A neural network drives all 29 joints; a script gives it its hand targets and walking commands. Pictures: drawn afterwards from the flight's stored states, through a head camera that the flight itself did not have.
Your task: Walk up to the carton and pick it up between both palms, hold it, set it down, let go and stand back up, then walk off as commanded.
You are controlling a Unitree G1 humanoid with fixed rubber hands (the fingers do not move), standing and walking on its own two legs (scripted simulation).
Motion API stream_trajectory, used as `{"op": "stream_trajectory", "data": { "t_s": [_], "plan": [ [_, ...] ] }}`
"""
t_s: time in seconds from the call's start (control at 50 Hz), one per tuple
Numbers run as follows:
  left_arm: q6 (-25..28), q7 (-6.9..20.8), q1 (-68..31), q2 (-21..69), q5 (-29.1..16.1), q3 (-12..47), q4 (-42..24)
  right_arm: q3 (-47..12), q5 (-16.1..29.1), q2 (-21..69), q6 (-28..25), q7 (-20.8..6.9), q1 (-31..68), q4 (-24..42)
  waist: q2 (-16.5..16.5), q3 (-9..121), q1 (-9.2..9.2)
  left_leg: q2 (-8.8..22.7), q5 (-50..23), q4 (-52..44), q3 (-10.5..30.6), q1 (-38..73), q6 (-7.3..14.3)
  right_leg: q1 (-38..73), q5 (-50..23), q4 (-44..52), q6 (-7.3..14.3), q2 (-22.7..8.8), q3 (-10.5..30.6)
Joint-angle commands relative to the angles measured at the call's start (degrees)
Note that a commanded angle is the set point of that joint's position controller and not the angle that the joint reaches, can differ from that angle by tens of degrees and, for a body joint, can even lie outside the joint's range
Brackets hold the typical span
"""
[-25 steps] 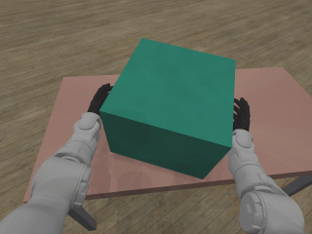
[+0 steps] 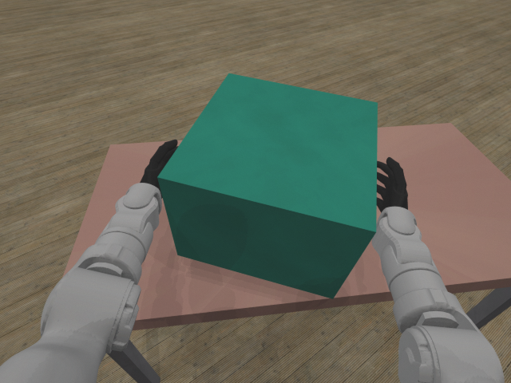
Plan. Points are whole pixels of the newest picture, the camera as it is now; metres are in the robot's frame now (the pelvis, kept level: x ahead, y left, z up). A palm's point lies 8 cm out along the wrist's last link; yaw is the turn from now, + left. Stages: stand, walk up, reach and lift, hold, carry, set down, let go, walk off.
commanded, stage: reach and lift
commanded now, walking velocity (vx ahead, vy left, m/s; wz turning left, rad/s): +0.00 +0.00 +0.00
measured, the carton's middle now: (277, 178) +0.47 -0.06 +0.08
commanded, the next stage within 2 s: none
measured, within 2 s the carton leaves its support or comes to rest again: neither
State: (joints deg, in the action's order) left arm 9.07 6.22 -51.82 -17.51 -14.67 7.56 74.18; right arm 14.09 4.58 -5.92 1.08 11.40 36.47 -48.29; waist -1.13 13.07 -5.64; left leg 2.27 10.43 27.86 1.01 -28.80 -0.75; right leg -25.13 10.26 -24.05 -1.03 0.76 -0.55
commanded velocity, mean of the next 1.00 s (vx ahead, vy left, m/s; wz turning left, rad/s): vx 0.00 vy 0.00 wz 0.00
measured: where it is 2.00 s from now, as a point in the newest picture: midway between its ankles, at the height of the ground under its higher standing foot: outside the picture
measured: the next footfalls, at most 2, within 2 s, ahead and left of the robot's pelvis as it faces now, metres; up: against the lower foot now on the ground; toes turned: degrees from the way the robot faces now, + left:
none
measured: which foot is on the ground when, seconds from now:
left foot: down 0.00-1.00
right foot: down 0.00-1.00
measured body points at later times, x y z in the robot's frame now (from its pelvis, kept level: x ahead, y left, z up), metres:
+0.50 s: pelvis +0.00 +0.00 +0.00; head -0.02 +0.00 +0.45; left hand +0.43 +0.15 +0.13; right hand +0.38 -0.24 +0.13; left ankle +0.03 +0.13 -0.74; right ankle +0.01 -0.13 -0.74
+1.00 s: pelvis -0.01 -0.01 +0.01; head -0.05 +0.00 +0.46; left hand +0.40 +0.16 +0.16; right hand +0.38 -0.23 +0.15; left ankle +0.03 +0.13 -0.74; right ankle +0.01 -0.13 -0.74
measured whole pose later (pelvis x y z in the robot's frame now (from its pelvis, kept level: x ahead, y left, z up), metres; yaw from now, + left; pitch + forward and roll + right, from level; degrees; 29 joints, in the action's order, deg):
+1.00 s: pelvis -0.01 -0.01 +0.01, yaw +0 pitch +4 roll -1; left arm -22.1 3.3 -38.3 -9.7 -3.4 -11.0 37.3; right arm 8.8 8.1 -10.4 15.0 11.4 36.5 -40.3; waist -1.0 11.1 -2.9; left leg 2.3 8.1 22.1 1.0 -18.3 -1.2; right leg -15.3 8.8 -19.8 -1.0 0.8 -0.5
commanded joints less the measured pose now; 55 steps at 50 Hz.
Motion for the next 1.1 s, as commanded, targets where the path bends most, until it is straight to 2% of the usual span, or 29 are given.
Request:
{"op": "stream_trajectory", "data": {
  "t_s": [0.0, 0.02, 0.12, 0.14, 0.18, 0.2, 0.28, 0.3, 0.38, 0.4, 0.44, 0.46, 0.48, 0.5, 0.54, 0.6, 0.62, 0.64, 0.68, 0.7, 0.72, 0.76, 0.82, 0.84, 0.9, 0.92, 0.98, 1.02, 1.08],
  "plan": [
    [1.91, 2.01, -41.34, 39.53, 3.55, 4.64, -32.45, -33.93, 6.70, 36.31, -3.48, -14.91, 51.44, 24.17, -0.69, 33.62, 7.40, -4.51, -20.07, -4.75, -0.13, 23.88, 0.23, 19.66, -14.50, 1.75, -1.05, 1.09, 1.01],
    [1.32, 2.10, -40.61, 39.92, 3.72, 4.24, -32.16, -33.66, 6.68, 36.01, -3.12, -14.83, 51.13, 23.98, -0.49, 33.26, 7.11, -4.47, -19.64, -4.86, -0.12, 24.02, 0.23, 19.93, -14.33, 1.83, -1.04, 1.18, 0.85],
    [-1.82, 1.00, -38.81, 41.48, 4.44, 3.73, -36.38, -35.69, 9.17, 36.04, -1.39, -15.21, 51.66, 26.43, -1.16, 32.73, 8.66, -4.51, -23.75, -4.57, 0.25, 26.67, -0.23, 19.40, -16.54, 2.30, -0.96, 1.99, 0.86],
    [-2.62, 1.03, -38.24, 41.38, 4.56, 3.62, -36.60, -35.33, 9.14, 35.14, -1.05, -15.09, 51.44, 26.88, -0.83, 32.56, 8.35, -4.46, -24.24, -4.44, 0.46, 27.22, -0.30, 18.82, -16.89, 2.48, -0.89, 2.12, 0.75],
    [-3.85, 0.94, -38.18, 41.14, 5.06, 2.81, -38.43, -36.09, 10.03, 35.72, -0.35, -15.14, 51.55, 27.34, -0.13, 32.49, 9.69, -4.54, -24.39, -4.67, 0.41, 26.63, -0.12, 19.92, -17.07, 2.60, -0.95, 2.09, 1.14],
    [-4.86, 0.86, -37.60, 41.09, 5.46, 2.67, -38.32, -35.77, 10.17, 35.26, 0.36, -15.03, 50.84, 26.33, -1.07, 30.08, 9.07, -4.86, -23.60, -4.96, 0.28, 26.63, -0.28, 19.01, -16.29, 3.01, -1.01, 2.11, 1.10],
    [-7.00, 0.57, -36.56, 41.85, 6.03, 2.27, -41.06, -37.16, 11.47, 35.13, 1.24, -15.32, 52.32, 29.26, -0.28, 30.65, 10.32, -4.79, -24.99, -5.10, 0.49, 27.74, -0.34, 19.05, -16.56, 3.30, -1.06, 2.60, 1.04],
    [-7.67, 0.39, -36.73, 42.27, 5.92, 3.10, -43.11, -37.91, 12.15, 35.02, 1.45, -15.39, 52.44, 30.37, -1.00, 31.53, 10.38, -4.86, -26.41, -4.90, 0.62, 28.49, -0.67, 18.98, -17.62, 3.34, -1.00, 2.67, 1.02],
    [-10.07, -0.12, -37.58, 42.40, 6.90, 2.60, -46.38, -37.53, 12.85, 34.62, 2.75, -15.92, 52.13, 29.05, -0.86, 30.97, 11.40, -4.65, -25.37, -5.35, 0.67, 29.44, -0.88, 16.61, -14.12, 3.90, -1.03, 3.10, 0.71],
    [-10.84, -0.31, -35.78, 43.06, 6.83, 3.13, -47.88, -38.59, 13.53, 34.65, 2.76, -16.05, 52.24, 31.75, -0.83, 32.27, 11.63, -4.57, -27.41, -4.93, 0.84, 30.47, -0.98, 17.10, -15.52, 3.86, -0.89, 3.25, 0.88],
    [-12.26, -0.52, -35.06, 42.81, 7.53, 1.86, -47.94, -38.05, 13.53, 34.06, 3.42, -16.33, 53.19, 31.90, 0.08, 31.14, 12.38, -4.61, -25.04, -5.42, 0.72, 29.48, -0.75, 16.55, -13.36, 4.31, -0.91, 3.29, 0.96],
    [-12.90, -0.71, -35.40, 42.82, 7.46, 2.11, -50.39, -38.17, 13.80, 34.11, 3.64, -16.52, 52.66, 32.15, 0.09, 32.12, 12.26, -4.64, -26.12, -5.45, 0.69, 30.85, -0.86, 16.52, -14.22, 4.29, -1.00, 3.41, 0.62],
    [-13.33, -0.73, -36.17, 42.70, 7.92, 1.58, -50.01, -37.26, 13.46, 33.33, 3.88, -16.74, 53.21, 30.83, -0.19, 31.53, 12.40, -4.64, -24.17, -5.72, 0.62, 30.13, -1.00, 15.40, -11.83, 4.62, -0.88, 3.44, 0.67],
    [-14.03, -0.82, -35.73, 43.27, 7.81, 2.25, -51.61, -37.77, 13.66, 33.28, 3.74, -16.84, 54.47, 33.30, 0.43, 33.98, 12.68, -4.45, -25.42, -5.48, 0.56, 31.12, -1.01, 16.22, -12.97, 4.36, -0.79, 3.55, 0.40],
    [-15.17, -0.73, -36.16, 42.22, 8.58, 1.45, -51.61, -36.44, 12.82, 32.77, 4.39, -16.93, 53.77, 31.24, 0.64, 31.79, 12.44, -4.60, -21.74, -6.30, 0.14, 30.25, -0.87, 16.52, -10.41, 4.95, -0.86, 3.31, 0.38],
    [-17.14, -0.85, -33.55, 43.93, 8.39, 1.72, -53.79, -37.38, 13.90, 32.39, 4.84, -17.08, 54.73, 33.96, 1.78, 32.37, 12.61, -4.47, -24.35, -6.02, 0.35, 31.04, -0.87, 17.54, -12.29, 4.77, -0.88, 3.82, 0.24],
    [-17.57, -0.73, -33.55, 43.16, 8.87, 0.67, -52.90, -36.77, 13.04, 31.92, 5.14, -17.06, 55.42, 33.48, 2.76, 30.88, 12.79, -4.63, -21.84, -6.53, -0.03, 29.70, -0.44, 18.04, -10.97, 5.23, -0.98, 3.62, 0.42],
    [-18.42, -0.39, -32.92, 43.52, 9.18, 0.72, -52.59, -35.95, 12.90, 31.37, 5.24, -16.92, 55.26, 33.34, 2.89, 30.36, 11.89, -4.60, -21.50, -6.69, -0.03, 30.27, -0.44, 18.33, -11.25, 5.31, -0.96, 3.60, 0.17],
    [-19.80, -0.44, -32.29, 43.44, 9.62, 0.50, -55.91, -36.69, 13.43, 31.59, 6.01, -16.91, 54.23, 33.84, 2.72, 30.14, 12.67, -4.52, -22.85, -6.76, 0.01, 31.02, -0.50, 19.78, -11.85, 5.15, -0.94, 3.79, 0.05],
    [-20.54, -0.18, -31.85, 43.27, 9.92, 0.07, -55.20, -36.09, 13.25, 31.48, 6.16, -16.70, 54.85, 33.99, 3.22, 28.69, 12.15, -4.66, -21.42, -7.10, -0.17, 30.43, -0.25, 19.87, -11.27, 5.59, -1.13, 3.67, 0.10],
    [-20.92, -0.01, -32.15, 42.95, 10.18, -0.46, -55.43, -36.03, 12.88, 31.27, 6.42, -16.78, 55.09, 34.32, 3.78, 28.29, 12.67, -4.62, -20.79, -7.34, -0.44, 29.63, -0.14, 20.50, -10.84, 5.62, -1.06, 3.61, 0.10],
    [-22.11, 0.29, -30.76, 42.81, 10.66, -0.79, -56.54, -36.01, 13.11, 31.25, 6.82, -16.67, 54.91, 34.68, 4.44, 27.87, 12.55, -4.65, -20.83, -7.66, -0.49, 29.91, 0.21, 22.34, -11.97, 5.59, -1.21, 3.56, 0.04],
    [-23.97, 0.66, -30.33, 42.43, 11.92, -1.67, -58.10, -35.59, 13.38, 31.00, 7.62, -16.58, 54.64, 33.71, 4.41, 26.13, 12.77, -4.66, -20.49, -8.16, -0.87, 30.36, 0.19, 23.01, -11.17, 5.93, -1.28, 3.57, -0.23],
    [-24.65, 0.74, -29.70, 41.87, 12.42, -2.08, -59.00, -36.06, 13.78, 31.01, 8.08, -16.59, 54.34, 33.59, 4.65, 25.30, 13.37, -4.74, -20.51, -8.22, -1.15, 30.48, 0.37, 23.21, -11.06, 6.10, -1.45, 3.53, -0.24],
    [-26.76, 1.21, -27.62, 42.17, 13.67, -2.69, -59.74, -35.49, 13.63, 30.15, 8.73, -16.51, 54.54, 34.05, 4.80, 23.66, 13.06, -4.73, -19.80, -9.08, -1.27, 30.33, 0.47, 24.18, -10.47, 6.53, -1.36, 3.46, -0.46],
    [-27.40, 1.23, -27.95, 41.85, 14.17, -3.67, -60.52, -35.84, 14.05, 30.66, 9.09, -16.60, 55.43, 34.11, 5.27, 23.42, 14.08, -4.72, -19.13, -9.19, -1.49, 30.29, 0.69, 24.45, -9.54, 6.64, -1.47, 3.37, -0.41],
    [-29.24, 1.20, -26.21, 42.51, 14.32, -2.53, -62.10, -36.32, 14.70, 29.88, 9.34, -16.61, 56.28, 36.51, 4.79, 24.13, 13.87, -4.63, -20.14, -9.09, -1.48, 31.46, 0.56, 24.44, -9.36, 6.90, -1.26, 3.57, -0.68],
    [-30.09, 1.21, -26.61, 42.41, 14.53, -2.45, -63.85, -35.79, 14.72, 29.79, 9.90, -16.53, 55.30, 35.82, 4.65, 23.50, 13.55, -4.59, -20.63, -9.13, -1.30, 31.82, 0.40, 24.07, -9.51, 6.95, -1.25, 3.59, -0.87],
    [-31.82, 1.80, -25.85, 41.72, 15.39, -3.64, -62.04, -34.64, 14.13, 29.65, 10.79, -16.22, 55.90, 35.08, 5.39, 20.47, 13.45, -4.80, -16.27, -10.22, -1.78, 29.65, 1.07, 24.33, -7.27, 7.58, -1.35, 3.21, -0.80]
  ]
}}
